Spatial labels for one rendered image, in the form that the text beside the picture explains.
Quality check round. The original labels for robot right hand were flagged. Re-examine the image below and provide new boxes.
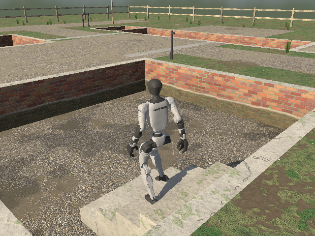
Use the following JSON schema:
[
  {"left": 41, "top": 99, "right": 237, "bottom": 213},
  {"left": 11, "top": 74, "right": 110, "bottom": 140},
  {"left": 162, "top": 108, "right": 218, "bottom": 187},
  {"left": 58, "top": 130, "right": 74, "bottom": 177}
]
[{"left": 177, "top": 139, "right": 189, "bottom": 154}]

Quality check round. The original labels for robot left forearm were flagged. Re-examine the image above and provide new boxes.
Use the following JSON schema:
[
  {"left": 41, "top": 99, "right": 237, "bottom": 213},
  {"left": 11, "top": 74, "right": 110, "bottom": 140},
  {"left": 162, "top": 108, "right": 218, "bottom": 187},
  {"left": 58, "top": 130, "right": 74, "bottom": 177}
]
[{"left": 129, "top": 125, "right": 142, "bottom": 147}]

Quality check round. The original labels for robot left foot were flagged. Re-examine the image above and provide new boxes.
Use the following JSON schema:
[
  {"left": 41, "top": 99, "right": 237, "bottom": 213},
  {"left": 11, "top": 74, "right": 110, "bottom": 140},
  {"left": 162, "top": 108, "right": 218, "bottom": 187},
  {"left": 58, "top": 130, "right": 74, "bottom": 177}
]
[{"left": 145, "top": 194, "right": 157, "bottom": 205}]

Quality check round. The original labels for right robot upper arm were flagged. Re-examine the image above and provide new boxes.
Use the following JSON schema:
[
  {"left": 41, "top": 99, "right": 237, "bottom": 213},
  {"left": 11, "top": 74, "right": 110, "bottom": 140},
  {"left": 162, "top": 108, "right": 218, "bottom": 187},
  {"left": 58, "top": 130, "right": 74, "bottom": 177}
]
[{"left": 164, "top": 97, "right": 182, "bottom": 123}]

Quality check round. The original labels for robot right forearm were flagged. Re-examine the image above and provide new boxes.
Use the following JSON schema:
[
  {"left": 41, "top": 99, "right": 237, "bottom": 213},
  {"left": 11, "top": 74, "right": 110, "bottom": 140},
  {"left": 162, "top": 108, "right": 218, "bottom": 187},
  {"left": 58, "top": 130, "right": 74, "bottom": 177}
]
[{"left": 177, "top": 119, "right": 186, "bottom": 140}]

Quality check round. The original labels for left robot shin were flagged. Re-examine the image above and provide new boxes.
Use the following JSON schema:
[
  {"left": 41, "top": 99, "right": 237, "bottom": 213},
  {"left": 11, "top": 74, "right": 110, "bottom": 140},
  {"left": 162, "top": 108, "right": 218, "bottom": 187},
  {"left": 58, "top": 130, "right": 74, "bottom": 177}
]
[{"left": 141, "top": 168, "right": 156, "bottom": 200}]

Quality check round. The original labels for left robot upper arm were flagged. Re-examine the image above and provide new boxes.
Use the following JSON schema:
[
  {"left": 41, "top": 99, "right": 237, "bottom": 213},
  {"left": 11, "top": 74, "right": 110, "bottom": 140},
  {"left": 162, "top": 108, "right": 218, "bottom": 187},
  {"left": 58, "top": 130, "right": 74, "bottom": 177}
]
[{"left": 138, "top": 102, "right": 149, "bottom": 132}]

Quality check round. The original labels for robot left hand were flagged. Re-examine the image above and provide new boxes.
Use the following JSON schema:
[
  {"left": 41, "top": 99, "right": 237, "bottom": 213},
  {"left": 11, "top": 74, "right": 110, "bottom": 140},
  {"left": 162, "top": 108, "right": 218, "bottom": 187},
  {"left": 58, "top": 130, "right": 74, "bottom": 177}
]
[{"left": 126, "top": 144, "right": 138, "bottom": 157}]

